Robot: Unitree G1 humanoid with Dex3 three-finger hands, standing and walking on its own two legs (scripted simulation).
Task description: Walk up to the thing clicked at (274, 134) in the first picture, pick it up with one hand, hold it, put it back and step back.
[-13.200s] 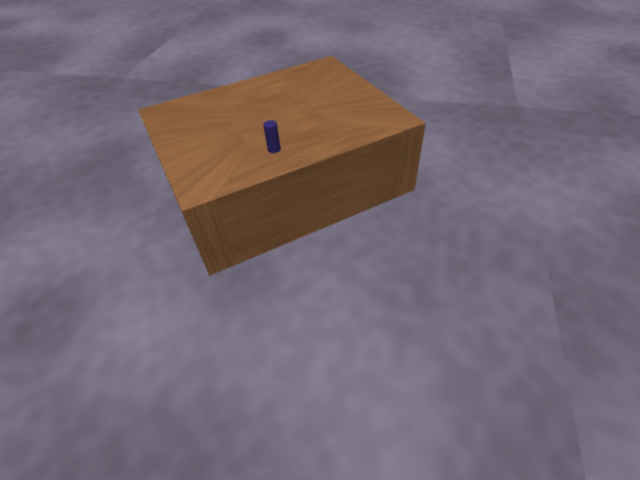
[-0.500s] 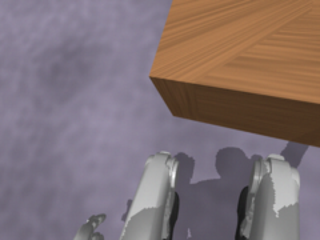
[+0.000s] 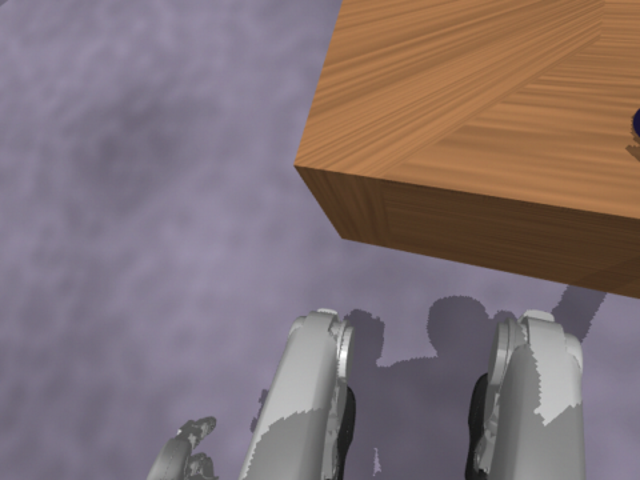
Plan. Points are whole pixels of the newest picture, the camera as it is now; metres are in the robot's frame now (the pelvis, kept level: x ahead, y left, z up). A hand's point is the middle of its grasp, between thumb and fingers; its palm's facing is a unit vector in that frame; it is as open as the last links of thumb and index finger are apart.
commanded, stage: settle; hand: right
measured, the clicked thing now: out of the picture +0.50 -0.31 +0.00
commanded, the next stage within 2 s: lift in 1.02 s
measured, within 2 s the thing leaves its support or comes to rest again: neither
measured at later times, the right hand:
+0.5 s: hand out of the picture +0.49 -0.36 +0.09, palm faces +0.39 +0.92 -0.03, open 8.8 cm
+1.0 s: hand out of the picture +0.50 -0.35 +0.12, palm faces +0.40 +0.92 -0.02, open 8.8 cm
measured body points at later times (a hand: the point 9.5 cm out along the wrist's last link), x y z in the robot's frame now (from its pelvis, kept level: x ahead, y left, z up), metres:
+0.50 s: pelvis +0.01 +0.00 +0.07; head +0.21 -0.07 +0.47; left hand +0.12 +0.27 -0.04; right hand +0.46 -0.40 +0.09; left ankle +0.07 +0.12 -0.39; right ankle +0.09 -0.16 -0.39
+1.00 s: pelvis +0.02 -0.01 +0.11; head +0.22 -0.08 +0.50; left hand +0.14 +0.25 -0.01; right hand +0.47 -0.40 +0.12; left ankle +0.07 +0.12 -0.39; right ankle +0.09 -0.16 -0.39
